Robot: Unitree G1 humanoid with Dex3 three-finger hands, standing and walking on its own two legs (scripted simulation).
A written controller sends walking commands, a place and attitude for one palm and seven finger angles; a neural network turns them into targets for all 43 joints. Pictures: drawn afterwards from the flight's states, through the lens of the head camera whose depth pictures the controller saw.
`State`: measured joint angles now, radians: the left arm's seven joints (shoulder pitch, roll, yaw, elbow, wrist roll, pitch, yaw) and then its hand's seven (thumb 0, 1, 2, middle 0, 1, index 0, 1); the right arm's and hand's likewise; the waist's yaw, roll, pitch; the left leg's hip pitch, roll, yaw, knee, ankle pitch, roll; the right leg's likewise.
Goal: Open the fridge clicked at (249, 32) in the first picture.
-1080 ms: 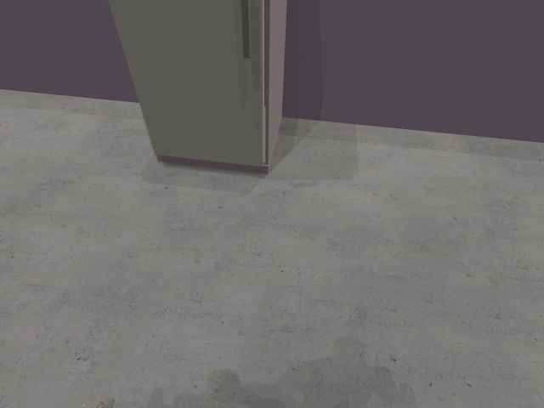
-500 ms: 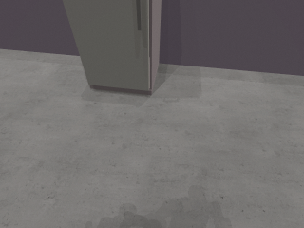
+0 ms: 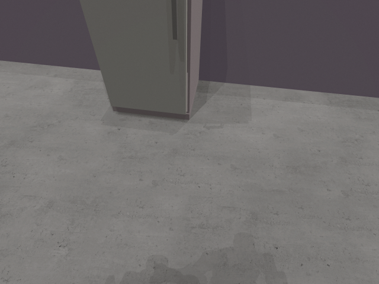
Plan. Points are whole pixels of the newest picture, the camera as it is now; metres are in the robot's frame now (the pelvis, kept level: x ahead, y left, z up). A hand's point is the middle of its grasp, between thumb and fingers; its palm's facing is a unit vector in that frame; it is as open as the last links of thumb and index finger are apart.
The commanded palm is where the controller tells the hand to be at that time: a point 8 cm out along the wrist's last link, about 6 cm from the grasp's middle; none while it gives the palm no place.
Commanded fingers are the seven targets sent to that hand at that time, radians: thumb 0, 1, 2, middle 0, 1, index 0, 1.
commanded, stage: look at it before walking up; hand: right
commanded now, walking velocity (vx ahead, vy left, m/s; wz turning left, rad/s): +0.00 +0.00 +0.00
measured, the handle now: out of the picture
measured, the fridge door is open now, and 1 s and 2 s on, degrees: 0 0 0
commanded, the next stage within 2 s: walk to a spot facing it in 0.36 s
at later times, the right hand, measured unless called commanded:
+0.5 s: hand out of the picture +0.07 -0.24 -0.16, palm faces -0.03 +0.94 -0.33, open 7.4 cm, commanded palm none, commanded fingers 0.00 -0.90 -0.90 0.20 0.30 0.20 0.30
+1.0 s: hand out of the picture +0.12 -0.14 -0.18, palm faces -0.17 +0.97 -0.20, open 7.4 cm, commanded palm none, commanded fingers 0.00 -0.90 -0.90 0.20 0.30 0.20 0.30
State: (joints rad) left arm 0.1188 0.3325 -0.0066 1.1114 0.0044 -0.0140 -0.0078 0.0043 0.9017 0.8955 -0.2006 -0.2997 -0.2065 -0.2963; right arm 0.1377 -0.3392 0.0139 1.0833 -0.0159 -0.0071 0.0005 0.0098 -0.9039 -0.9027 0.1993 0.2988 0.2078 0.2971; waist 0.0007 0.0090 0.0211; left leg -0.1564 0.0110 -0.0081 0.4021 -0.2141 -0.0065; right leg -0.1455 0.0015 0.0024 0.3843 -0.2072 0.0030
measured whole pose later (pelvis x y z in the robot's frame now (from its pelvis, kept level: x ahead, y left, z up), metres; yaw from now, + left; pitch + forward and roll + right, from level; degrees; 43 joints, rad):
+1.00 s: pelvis +0.09 +0.04 -0.01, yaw +14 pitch +0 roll +0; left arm 0.25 0.22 0.04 1.06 0.02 0.00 -0.01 0.01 0.91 0.90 -0.20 -0.30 -0.20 -0.30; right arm 0.38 -0.17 -0.03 1.01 -0.03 -0.04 0.01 0.01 -0.91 -0.90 0.20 0.30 0.21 0.30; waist -0.03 -0.01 0.04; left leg -0.22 -0.05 0.04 0.54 -0.32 0.06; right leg -0.48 -0.11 -0.07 1.13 -0.38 0.04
